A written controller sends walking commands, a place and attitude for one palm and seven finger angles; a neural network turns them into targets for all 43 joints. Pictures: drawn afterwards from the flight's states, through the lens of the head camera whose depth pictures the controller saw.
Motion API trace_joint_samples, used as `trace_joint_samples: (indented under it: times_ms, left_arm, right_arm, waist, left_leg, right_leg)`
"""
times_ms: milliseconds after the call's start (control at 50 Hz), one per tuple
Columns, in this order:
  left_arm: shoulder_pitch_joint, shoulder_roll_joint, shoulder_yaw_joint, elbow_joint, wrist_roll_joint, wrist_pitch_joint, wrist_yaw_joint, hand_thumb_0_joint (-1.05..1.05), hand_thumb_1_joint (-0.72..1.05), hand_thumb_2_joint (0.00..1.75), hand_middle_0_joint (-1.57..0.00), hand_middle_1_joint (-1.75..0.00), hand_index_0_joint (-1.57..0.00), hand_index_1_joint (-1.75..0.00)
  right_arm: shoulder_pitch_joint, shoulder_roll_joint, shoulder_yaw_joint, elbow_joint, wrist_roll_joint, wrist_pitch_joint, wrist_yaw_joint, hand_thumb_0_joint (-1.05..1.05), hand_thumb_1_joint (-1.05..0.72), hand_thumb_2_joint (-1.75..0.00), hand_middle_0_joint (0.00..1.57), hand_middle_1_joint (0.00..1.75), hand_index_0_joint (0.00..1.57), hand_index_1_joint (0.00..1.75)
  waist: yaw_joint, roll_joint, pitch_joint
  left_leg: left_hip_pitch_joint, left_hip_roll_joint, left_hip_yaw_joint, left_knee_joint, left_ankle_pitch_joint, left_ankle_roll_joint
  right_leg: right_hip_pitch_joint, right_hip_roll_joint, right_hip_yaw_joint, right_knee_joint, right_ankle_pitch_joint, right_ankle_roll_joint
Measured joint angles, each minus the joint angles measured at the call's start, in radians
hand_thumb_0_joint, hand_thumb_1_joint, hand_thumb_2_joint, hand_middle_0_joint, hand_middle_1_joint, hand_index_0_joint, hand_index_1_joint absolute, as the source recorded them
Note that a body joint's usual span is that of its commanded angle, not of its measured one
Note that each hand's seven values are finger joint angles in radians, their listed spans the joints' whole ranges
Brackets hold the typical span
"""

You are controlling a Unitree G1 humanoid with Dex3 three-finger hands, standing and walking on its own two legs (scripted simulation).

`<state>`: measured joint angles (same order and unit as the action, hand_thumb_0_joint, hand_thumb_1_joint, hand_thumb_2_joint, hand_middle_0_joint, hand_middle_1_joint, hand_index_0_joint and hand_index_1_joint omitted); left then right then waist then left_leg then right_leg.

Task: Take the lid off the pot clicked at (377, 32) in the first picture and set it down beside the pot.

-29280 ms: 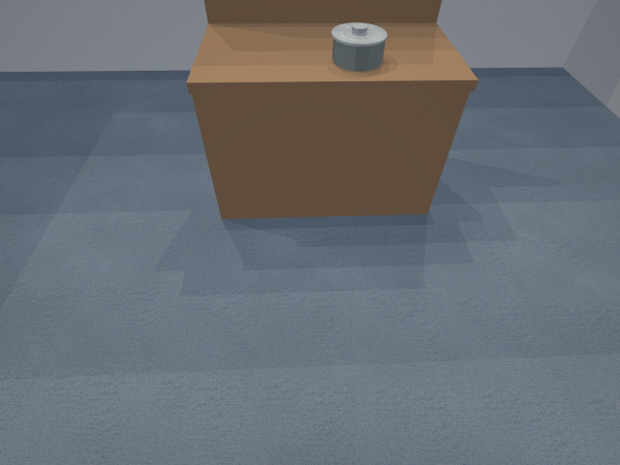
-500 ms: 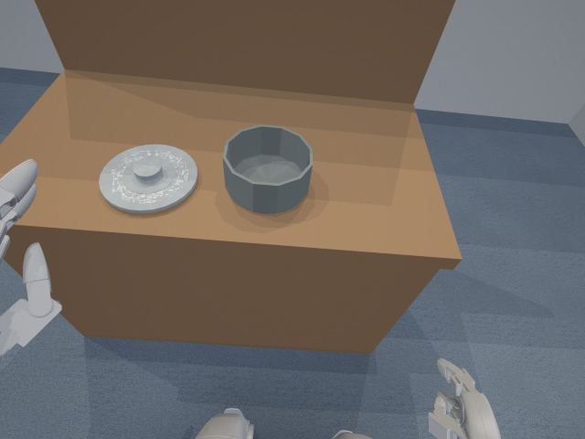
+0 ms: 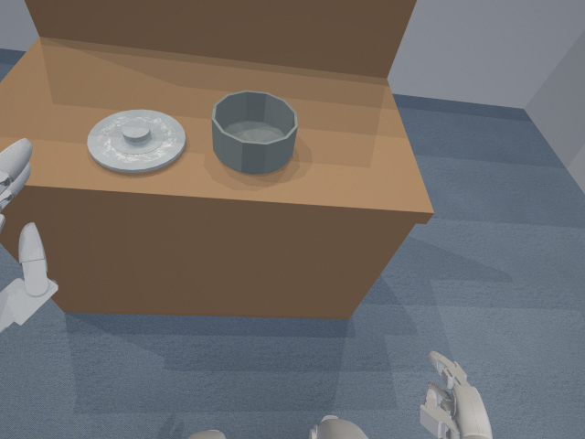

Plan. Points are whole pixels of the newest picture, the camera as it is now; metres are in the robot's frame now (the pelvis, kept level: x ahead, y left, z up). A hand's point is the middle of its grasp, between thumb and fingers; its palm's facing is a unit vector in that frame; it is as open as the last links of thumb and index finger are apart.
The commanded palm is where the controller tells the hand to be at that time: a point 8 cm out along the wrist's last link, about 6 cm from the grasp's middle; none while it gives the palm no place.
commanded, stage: stop stepping back and stand still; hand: left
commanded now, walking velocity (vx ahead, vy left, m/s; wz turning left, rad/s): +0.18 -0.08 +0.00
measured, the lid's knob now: (136, 131) +0.67 +0.33 -0.04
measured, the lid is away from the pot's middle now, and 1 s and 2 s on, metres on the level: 0.24 0.24 0.24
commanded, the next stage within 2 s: let the arm hang, fingers relaxed in 1.76 s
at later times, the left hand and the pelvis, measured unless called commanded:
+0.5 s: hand out of the picture +0.12 +0.27 +0.17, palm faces +0.33 -0.88 -0.35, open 7.4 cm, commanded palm +0.06 +0.30 +0.21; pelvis -0.09 +0.03 -0.01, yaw -4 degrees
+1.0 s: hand out of the picture +0.04 +0.20 -0.11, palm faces -0.05 -0.98 -0.18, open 7.4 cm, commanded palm none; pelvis -0.14 +0.04 +0.01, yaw -1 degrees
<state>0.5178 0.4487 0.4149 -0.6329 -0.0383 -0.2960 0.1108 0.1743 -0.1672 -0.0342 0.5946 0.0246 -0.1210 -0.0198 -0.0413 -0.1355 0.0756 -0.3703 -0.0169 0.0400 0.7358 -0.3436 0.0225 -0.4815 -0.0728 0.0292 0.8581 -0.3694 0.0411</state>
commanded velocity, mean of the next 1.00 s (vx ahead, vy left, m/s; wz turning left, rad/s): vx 0.14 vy -0.06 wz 0.00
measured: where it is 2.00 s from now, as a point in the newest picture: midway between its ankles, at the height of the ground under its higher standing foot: outside the picture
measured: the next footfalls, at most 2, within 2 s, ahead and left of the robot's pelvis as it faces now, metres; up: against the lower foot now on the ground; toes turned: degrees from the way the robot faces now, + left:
right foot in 0.22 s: -0.05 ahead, -0.14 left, +0.00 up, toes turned -5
left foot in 0.42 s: -0.10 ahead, +0.11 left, +0.00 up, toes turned +1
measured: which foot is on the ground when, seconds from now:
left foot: down 0.00-0.26, up 0.28-0.40, down 0.42-1.00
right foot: up 0.00-0.20, down 0.22-0.44, up 0.46-1.00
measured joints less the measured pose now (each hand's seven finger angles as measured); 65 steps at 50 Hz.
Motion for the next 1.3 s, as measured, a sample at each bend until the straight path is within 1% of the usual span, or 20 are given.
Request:
trace_joint_samples:
  times_ms: [40,100,200,240,300,360,420,460,500,580,660,780,860,920,980,1060,1080,1160,1240,1300]
  left_arm:
    - [-0.066,-0.020,-0.014,0.023,-0.011,0.077,-0.018,0.01,0.89,0.90,-0.21,-0.30,-0.22,-0.30]
    - [0.044,0.014,0.048,-0.070,-0.018,0.097,-0.004,0.01,0.89,0.90,-0.21,-0.30,-0.21,-0.30]
    - [0.201,0.076,0.077,-0.209,-0.008,0.050,0.006,0.01,0.89,0.90,-0.21,-0.30,-0.21,-0.30]
    - [0.190,0.103,0.096,-0.186,-0.005,0.021,0.002,0.01,0.89,0.90,-0.21,-0.30,-0.22,-0.30]
    - [0.094,0.075,0.052,-0.078,-0.008,0.009,-0.017,0.01,0.89,0.90,-0.22,-0.30,-0.22,-0.30]
    - [0.066,0.025,0.035,-0.003,-0.018,0.037,-0.020,0.01,0.89,0.90,-0.22,-0.30,-0.22,-0.30]
    - [0.051,-0.022,0.017,0.021,-0.009,0.065,-0.008,0.01,0.89,0.90,-0.21,-0.30,-0.22,-0.30]
    - [0.046,-0.036,0.012,0.004,-0.002,0.069,0.009,0.01,0.89,0.90,-0.21,-0.30,-0.21,-0.30]
    - [0.053,-0.040,0.007,-0.010,0.007,0.073,0.021,0.01,0.89,0.90,-0.21,-0.30,-0.21,-0.30]
    - [0.064,0.003,-0.011,-0.062,0.011,0.064,0.013,0.01,0.89,0.90,-0.21,-0.30,-0.21,-0.30]
    - [0.120,0.045,0.030,-0.107,0.000,0.036,0.008,0.01,0.89,0.90,-0.21,-0.30,-0.22,-0.30]
    - [0.133,0.029,0.046,-0.020,-0.015,0.058,0.001,0.01,0.89,0.90,-0.21,-0.30,-0.22,-0.30]
    - [-0.122,-0.095,-0.113,0.402,0.082,0.188,-0.055,0.00,0.90,0.90,-0.20,-0.30,-0.21,-0.30]
    - [-0.287,-0.195,-0.191,0.837,0.091,0.321,-0.073,0.00,0.91,0.90,-0.19,-0.30,-0.20,-0.30]
    - [-0.339,-0.251,-0.287,1.159,0.087,0.391,-0.099,0.01,0.91,0.90,-0.19,-0.30,-0.19,-0.30]
    - [-0.304,-0.341,-0.417,1.377,0.081,0.401,-0.138,0.01,0.92,0.90,-0.19,-0.30,-0.20,-0.30]
    - [-0.291,-0.362,-0.407,1.382,0.057,0.374,-0.129,-0.01,0.93,0.90,-0.19,-0.30,-0.20,-0.30]
    - [-0.296,-0.349,-0.407,1.390,0.064,0.315,-0.106,-0.07,0.95,0.90,-0.17,-0.29,-0.21,-0.30]
    - [-0.282,-0.308,-0.387,1.454,0.076,0.309,-0.078,-0.06,0.94,0.90,-0.18,-0.29,-0.21,-0.30]
    - [-0.274,-0.275,-0.368,1.509,0.075,0.316,-0.070,-0.04,0.93,0.90,-0.19,-0.29,-0.21,-0.30]
  right_arm:
    - [-0.024,0.005,-0.002,0.007,-0.012,-0.005,0.018,0.01,-0.91,-0.90,0.20,0.30,0.20,0.30]
    - [-0.019,0.037,0.005,-0.022,-0.010,-0.008,0.050,0.01,-0.91,-0.90,0.20,0.30,0.20,0.30]
    - [0.072,0.017,0.008,-0.076,-0.001,-0.005,0.053,0.01,-0.90,-0.90,0.21,0.30,0.20,0.30]
    - [0.094,0.000,0.015,-0.078,0.006,0.006,0.039,0.01,-0.90,-0.90,0.21,0.30,0.20,0.30]
    - [0.093,-0.031,0.009,-0.039,0.020,0.050,0.026,0.01,-0.90,-0.90,0.21,0.30,0.20,0.30]
    - [0.107,-0.031,0.014,-0.009,0.027,0.101,0.021,0.01,-0.91,-0.90,0.21,0.30,0.20,0.30]
    - [0.118,-0.032,0.027,-0.015,0.029,0.095,0.008,0.01,-0.91,-0.90,0.21,0.30,0.20,0.30]
    - [0.100,-0.016,0.028,-0.020,0.022,0.061,-0.002,0.01,-0.91,-0.90,0.20,0.30,0.20,0.30]
    - [0.068,0.015,0.034,-0.015,-0.003,0.028,-0.001,0.01,-0.91,-0.90,0.20,0.30,0.20,0.30]
    - [0.071,0.045,0.047,-0.015,-0.016,-0.018,0.031,0.01,-0.91,-0.90,0.20,0.30,0.20,0.30]
    - [0.087,0.040,0.059,-0.021,-0.014,0.008,0.045,0.01,-0.90,-0.90,0.21,0.30,0.20,0.30]
    - [0.099,0.016,0.055,-0.022,-0.009,0.047,0.020,0.01,-0.90,-0.90,0.21,0.30,0.20,0.30]
    - [0.092,-0.027,0.016,0.031,-0.056,0.073,0.022,0.00,-0.90,-0.90,0.21,0.30,0.20,0.30]
    - [0.093,-0.030,0.016,0.094,-0.075,0.105,0.017,0.00,-0.90,-0.90,0.21,0.30,0.20,0.30]
    - [0.119,-0.020,0.017,0.147,-0.076,0.115,0.006,0.00,-0.91,-0.90,0.21,0.30,0.20,0.30]
    - [0.172,-0.031,0.004,0.219,-0.069,0.125,-0.010,0.00,-0.91,-0.90,0.21,0.30,0.20,0.30]
    - [0.193,-0.032,-0.001,0.237,-0.064,0.129,-0.011,0.00,-0.91,-0.90,0.21,0.30,0.20,0.30]
    - [0.247,-0.031,-0.026,0.318,-0.053,0.163,-0.003,0.00,-0.91,-0.90,0.20,0.30,0.20,0.30]
    - [0.255,-0.020,-0.042,0.349,-0.049,0.169,0.005,0.01,-0.91,-0.90,0.20,0.30,0.20,0.30]
    - [0.259,0.000,-0.040,0.345,-0.044,0.149,0.004,0.01,-0.91,-0.90,0.20,0.30,0.20,0.30]
  waist:
    - [0.002,-0.003,0.032]
    - [-0.031,0.001,0.023]
    - [-0.011,0.072,-0.028]
    - [0.009,0.100,-0.043]
    - [0.010,0.178,-0.029]
    - [0.027,0.151,-0.080]
    - [0.016,0.120,-0.118]
    - [0.022,0.065,-0.103]
    - [0.025,0.015,-0.073]
    - [-0.019,0.031,-0.071]
    - [-0.020,0.078,-0.084]
    - [-0.002,0.132,-0.074]
    - [-0.004,0.183,-0.096]
    - [-0.024,0.154,-0.095]
    - [-0.050,0.105,-0.088]
    - [-0.057,0.088,-0.063]
    - [-0.050,0.087,-0.060]
    - [-0.014,0.116,-0.042]
    - [-0.016,0.137,-0.057]
    - [-0.026,0.133,-0.077]
  left_leg:
    - [-0.014,0.006,0.003,0.002,0.005,0.013]
    - [-0.042,0.046,-0.007,-0.013,0.033,0.007]
    - [-0.111,0.085,-0.025,0.032,0.038,0.000]
    - [-0.150,0.087,-0.028,0.093,0.018,0.000]
    - [-0.179,0.071,-0.086,0.256,-0.041,0.001]
    - [-0.167,0.025,-0.074,0.473,-0.080,0.009]
    - [-0.043,0.027,-0.048,0.272,-0.092,0.028]
    - [0.037,-0.004,-0.007,0.122,-0.268,0.074]
    - [0.051,-0.021,0.047,0.104,-0.186,0.071]
    - [0.060,-0.022,0.021,0.040,-0.097,0.079]
    - [0.053,0.000,0.007,-0.017,-0.056,0.084]
    - [0.047,0.006,0.021,-0.051,-0.026,0.090]
    - [-0.034,-0.025,0.003,-0.010,-0.016,0.106]
    - [-0.038,-0.060,0.011,-0.032,0.011,0.111]
    - [-0.028,-0.074,0.023,-0.069,0.039,0.102]
    - [-0.019,-0.056,0.015,-0.084,0.051,0.077]
    - [-0.027,-0.052,0.006,-0.071,0.046,0.069]
    - [-0.072,-0.038,-0.056,0.067,-0.062,0.024]
    - [-0.101,-0.017,-0.070,0.251,-0.083,0.002]
    - [-0.022,0.016,-0.058,0.088,-0.069,0.005]
  right_leg:
    - [-0.051,0.050,0.047,0.166,-0.116,0.002]
    - [-0.078,0.121,0.042,0.308,-0.096,-0.005]
    - [0.114,0.092,-0.058,-0.027,-0.002,-0.031]
    - [0.196,0.079,-0.089,-0.165,-0.062,-0.026]
    - [0.213,0.098,-0.131,-0.147,-0.059,-0.015]
    - [0.189,0.079,-0.105,-0.119,-0.051,-0.011]
    - [0.142,0.062,-0.092,-0.091,-0.051,-0.003]
    - [0.075,0.039,-0.052,0.014,-0.078,-0.033]
    - [0.029,0.056,-0.010,0.158,-0.128,-0.053]
    - [0.000,0.131,-0.044,0.277,-0.089,-0.062]
    - [0.025,0.150,-0.093,0.159,-0.032,-0.068]
    - [0.143,0.116,-0.124,-0.105,-0.026,-0.072]
    - [0.106,0.090,-0.090,-0.021,-0.119,-0.059]
    - [0.046,0.090,-0.014,0.138,-0.156,-0.035]
    - [-0.003,0.091,0.029,0.214,-0.119,-0.018]
    - [0.052,0.082,0.022,0.003,-0.078,-0.030]
    - [0.089,0.083,0.016,-0.085,-0.044,-0.036]
    - [0.148,0.111,-0.023,-0.181,0.012,-0.057]
    - [0.185,0.126,-0.040,-0.238,0.026,-0.066]
    - [0.200,0.120,-0.038,-0.265,0.032,-0.059]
